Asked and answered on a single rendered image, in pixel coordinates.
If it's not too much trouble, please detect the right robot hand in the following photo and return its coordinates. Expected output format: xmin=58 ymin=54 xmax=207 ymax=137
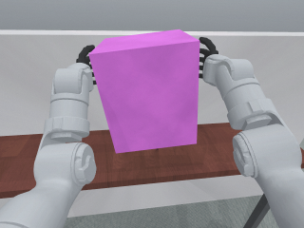
xmin=199 ymin=37 xmax=219 ymax=79

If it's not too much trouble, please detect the table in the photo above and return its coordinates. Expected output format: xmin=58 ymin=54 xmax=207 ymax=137
xmin=0 ymin=123 xmax=304 ymax=228

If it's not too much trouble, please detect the left robot forearm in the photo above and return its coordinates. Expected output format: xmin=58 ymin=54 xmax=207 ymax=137
xmin=33 ymin=63 xmax=94 ymax=178

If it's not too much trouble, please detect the right robot forearm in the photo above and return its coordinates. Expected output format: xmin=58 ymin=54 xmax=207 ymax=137
xmin=202 ymin=54 xmax=302 ymax=165

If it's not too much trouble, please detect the left robot hand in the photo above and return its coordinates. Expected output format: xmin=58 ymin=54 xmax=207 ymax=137
xmin=76 ymin=45 xmax=97 ymax=85

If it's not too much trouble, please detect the robot right upper arm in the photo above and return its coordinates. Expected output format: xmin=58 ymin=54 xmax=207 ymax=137
xmin=232 ymin=123 xmax=304 ymax=228

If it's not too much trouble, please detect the robot left upper arm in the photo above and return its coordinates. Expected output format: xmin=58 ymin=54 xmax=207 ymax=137
xmin=0 ymin=142 xmax=97 ymax=228

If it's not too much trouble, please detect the carton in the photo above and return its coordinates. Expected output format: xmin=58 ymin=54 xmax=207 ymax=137
xmin=88 ymin=29 xmax=200 ymax=154

